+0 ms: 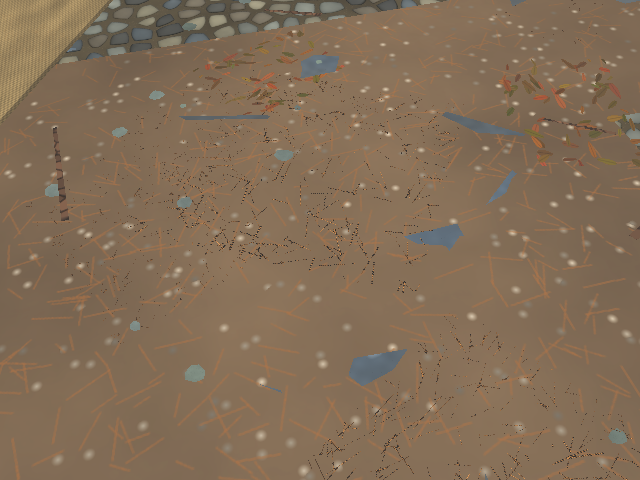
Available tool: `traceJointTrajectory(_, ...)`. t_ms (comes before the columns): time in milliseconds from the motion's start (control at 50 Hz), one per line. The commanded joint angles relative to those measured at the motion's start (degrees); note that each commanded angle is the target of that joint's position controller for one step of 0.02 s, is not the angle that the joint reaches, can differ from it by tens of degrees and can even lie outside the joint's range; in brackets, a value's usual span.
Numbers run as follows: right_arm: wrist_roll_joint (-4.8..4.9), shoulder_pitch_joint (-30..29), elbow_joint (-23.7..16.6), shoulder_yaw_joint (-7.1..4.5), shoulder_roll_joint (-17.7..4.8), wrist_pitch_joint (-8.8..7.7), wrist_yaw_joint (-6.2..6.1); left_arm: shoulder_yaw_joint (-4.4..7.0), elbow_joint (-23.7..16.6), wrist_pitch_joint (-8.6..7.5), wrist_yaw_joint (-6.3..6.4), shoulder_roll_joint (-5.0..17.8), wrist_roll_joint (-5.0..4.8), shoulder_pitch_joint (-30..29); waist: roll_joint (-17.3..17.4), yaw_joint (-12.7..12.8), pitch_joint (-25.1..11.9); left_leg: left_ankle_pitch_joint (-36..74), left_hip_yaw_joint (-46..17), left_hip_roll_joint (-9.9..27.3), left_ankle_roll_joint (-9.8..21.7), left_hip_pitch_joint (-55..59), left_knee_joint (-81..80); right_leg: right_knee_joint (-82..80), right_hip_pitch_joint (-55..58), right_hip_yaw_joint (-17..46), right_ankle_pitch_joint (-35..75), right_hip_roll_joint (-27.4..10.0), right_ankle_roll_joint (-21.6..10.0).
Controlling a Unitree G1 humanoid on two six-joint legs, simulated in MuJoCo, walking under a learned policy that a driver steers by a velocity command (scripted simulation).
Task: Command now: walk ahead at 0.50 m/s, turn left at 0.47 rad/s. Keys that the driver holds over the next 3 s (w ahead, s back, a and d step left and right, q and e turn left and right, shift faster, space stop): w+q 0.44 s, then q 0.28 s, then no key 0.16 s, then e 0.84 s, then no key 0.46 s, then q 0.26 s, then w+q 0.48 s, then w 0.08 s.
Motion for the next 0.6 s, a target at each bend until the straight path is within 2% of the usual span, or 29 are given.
traceJointTrajectory(20, -0.33, 0.9, -4.4, -0.76, -1.6, 0.82, -0.01, 2.02, -2.0, -1.77, 0.30, 6.8, 0.03, -2.1, -7.8, -1.0, -0.5, 5.1, -3.2, 4.1, -0.9, -7.6, -1.7, -14.8, 4.6, 11.5, 8.3, -16.6, -9.7)
traceJointTrajectory(80, -0.53, -2.8, -5.8, -0.49, -0.9, 0.69, 0.67, 2.57, -0.5, -1.57, 0.83, 8.3, 0.17, -1.3, -6.4, -0.2, 0.5, 13.5, -2.8, 4.0, -1.2, -9.0, -10.5, -15.6, 6.3, 5.3, 11.2, -15.7, -9.2)
traceJointTrajectory(140, -0.55, -8.7, -7.6, 0.08, -0.1, 0.12, 1.93, 3.04, 0.6, -0.91, 1.30, 10.1, -0.20, 0.2, -5.3, 2.1, 1.9, 19.9, 0.4, 3.2, -0.4, -7.2, -20.0, -15.7, 7.6, 0.2, 12.3, -15.2, -8.1)
traceJointTrajectory(200, -0.51, -13.8, -10.0, 0.22, -0.3, 0.18, 2.80, 3.60, 2.2, 0.02, 1.38, 11.6, -1.03, 2.8, -4.9, 3.8, 3.5, 18.8, 2.4, 2.6, 1.0, -8.0, -25.5, -14.6, 12.4, -2.1, 12.6, -16.7, -7.3)
traceJointTrajectory(240, -0.58, -15.7, -11.5, -0.01, -1.0, 0.33, 3.27, 3.98, 3.0, 0.85, 1.35, 12.5, -1.72, 3.7, -5.3, 3.9, 3.9, 14.9, 3.9, 1.8, 2.5, -8.4, -27.6, -12.1, 16.3, -3.2, 16.2, -17.8, -6.3)
traceJointTrajectory(280, -0.77, -14.3, -12.3, -0.80, -2.5, 0.62, 3.49, 4.44, 3.1, 1.64, 1.53, 14.1, -2.28, 3.2, -6.8, 1.9, 1.7, 9.0, 6.9, -1.2, 4.7, -3.6, -28.5, -5.7, 18.6, -5.0, 32.2, -17.9, -5.1)
traceJointTrajectory(300, -0.80, -10.5, -11.8, -1.69, -4.0, 0.86, 3.39, 4.64, 3.0, 2.08, 1.66, 14.9, -2.61, 2.7, -7.6, -0.6, -1.2, 6.6, 8.8, -3.7, 6.0, 2.2, -28.7, 1.1, 18.6, -6.1, 41.6, -17.4, -4.3)
traceJointTrajectory(320, -0.60, -2.3, -9.7, -3.26, -6.3, 1.03, 3.00, 4.44, 2.8, 2.53, 1.77, 14.6, -2.91, 1.8, -6.7, -5.5, -5.6, 8.9, 10.0, -6.7, 7.9, 13.6, -32.1, 12.3, 15.5, -8.1, 45.3, -15.4, -2.7)
traceJointTrajectory(340, -0.34, 8.1, -6.9, -5.42, -10.7, 1.57, 1.99, 3.55, 2.2, 2.35, 2.03, 12.6, -1.90, 2.7, -3.0, -9.9, -11.0, 10.9, 4.1, -5.2, 10.6, 31.3, -33.2, 28.4, 3.4, -8.5, 34.0, -13.1, 0.0)
traceJointTrajectory(360, 0.33, 7.0, -7.0, -6.57, -17.9, 1.35, 1.33, 0.87, -1.3, 1.18, 1.49, 4.3, 0.75, 7.3, 13.8, -3.4, -14.0, 2.1, -27.7, 9.9, 20.6, 49.2, -38.1, 49.5, -23.6, -5.9, -17.9, -2.0, 4.1)
traceJointTrajectory(380, -0.28, 7.9, -9.6, -5.05, -14.1, 0.09, 1.78, 0.80, -1.8, -0.97, 0.88, 7.1, -0.76, 3.2, 7.4, -6.4, -23.1, -5.9, -45.4, 15.2, 24.3, 53.1, -47.3, 57.1, -29.9, 9.2, -25.3, 0.6, 3.7)
traceJointTrajectory(400, -0.84, 6.4, -8.9, -3.92, -10.4, -0.89, 2.14, 1.71, -3.6, -2.07, 0.41, 10.6, -3.08, -2.7, 3.4, -7.6, -15.6, -2.3, -37.9, 14.0, 21.1, 49.0, -49.1, 56.8, -34.8, 10.6, -19.9, -2.0, 2.3)
traceJointTrajectory(420, -0.72, 3.8, -8.8, -3.49, -9.0, -1.41, 2.10, 1.32, -3.9, -2.75, 0.61, 9.8, -2.74, -3.7, 0.6, -5.4, -10.6, 2.7, -30.8, 11.6, 19.2, 41.5, -48.7, 52.3, -33.8, 10.3, -14.9, -4.4, 1.4)
traceJointTrajectory(440, -0.76, -0.2, -9.3, -2.94, -7.2, -1.49, 1.94, 1.49, -3.2, -2.91, 1.08, 9.9, -1.16, -3.5, -1.7, -2.9, -7.3, 9.2, -25.4, 9.5, 17.6, 33.9, -48.7, 47.2, -30.2, 10.4, -11.7, -6.3, 1.7)
traceJointTrajectory(460, -1.58, -3.4, -10.6, -2.33, -5.8, -1.53, 1.64, 1.95, -2.9, -2.39, 1.25, 10.6, -0.38, -2.7, -0.7, -0.7, -5.6, 19.3, -21.4, 8.0, 16.9, 27.9, -49.3, 44.4, -25.7, 10.6, -9.7, -7.3, 2.1)
traceJointTrajectory(480, -2.03, -4.8, -11.3, -2.29, -5.8, -1.48, 1.40, 2.14, -2.8, -1.61, 1.23, 10.7, -0.03, -2.1, -0.2, 0.5, -5.1, 27.9, -19.4, 7.3, 17.0, 24.2, -49.6, 43.0, -22.7, 10.4, -9.4, -7.2, 2.9)
traceJointTrajectory(520, -1.89, -5.0, -10.9, -2.72, -7.1, -1.45, 0.66, 1.78, -2.6, -0.28, 1.45, 8.9, 0.54, -1.3, -1.6, 1.6, -4.8, 41.9, -14.2, 6.1, 17.0, 19.2, -49.0, 38.3, -19.8, 8.8, -8.4, -6.0, 5.0)
traceJointTrajectory(560, -1.51, -4.0, -10.2, -3.25, -8.6, -0.89, -0.32, 1.09, -3.3, 0.51, 1.70, 7.0, 0.69, -3.6, -1.2, 1.2, -4.4, 45.9, -10.2, 3.5, 15.5, 16.1, -48.0, 30.8, -18.3, 7.6, -3.2, -3.9, 6.4)
traceJointTrajectory(600, -0.86, -3.3, -9.6, -3.37, -8.6, 0.19, -1.12, 0.46, -3.9, 0.78, 1.47, 5.8, 0.49, -6.8, 0.9, 0.0, -5.4, 43.2, -8.0, 0.6, 12.8, 14.5, -46.3, 22.3, -14.9, 7.2, 4.9, -1.6, 6.8)
Next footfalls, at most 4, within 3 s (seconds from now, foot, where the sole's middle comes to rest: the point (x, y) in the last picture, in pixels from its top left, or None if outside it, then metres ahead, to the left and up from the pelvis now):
0.34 left None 0.32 0.17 -0.78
0.78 right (313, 432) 0.58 0.08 -0.78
1.10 left None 0.41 0.25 -0.78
1.42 right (337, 448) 0.55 0.03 -0.78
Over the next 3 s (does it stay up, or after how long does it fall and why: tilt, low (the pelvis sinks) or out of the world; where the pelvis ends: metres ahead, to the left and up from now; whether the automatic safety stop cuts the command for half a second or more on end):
stays up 0.63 0.18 0.00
